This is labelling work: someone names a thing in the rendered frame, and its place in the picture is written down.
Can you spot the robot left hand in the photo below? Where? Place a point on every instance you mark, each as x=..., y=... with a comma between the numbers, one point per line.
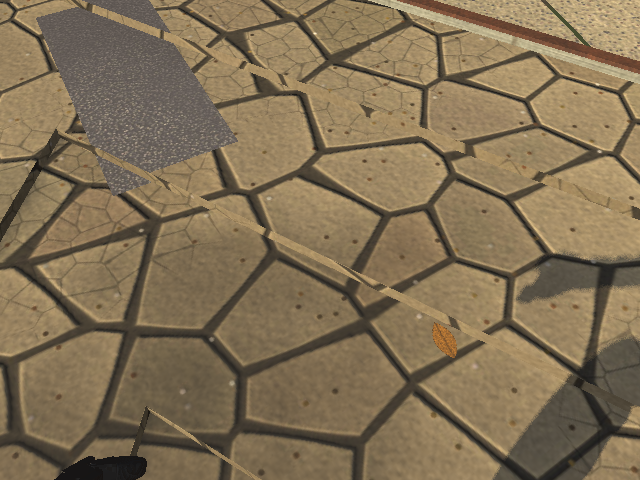
x=110, y=468

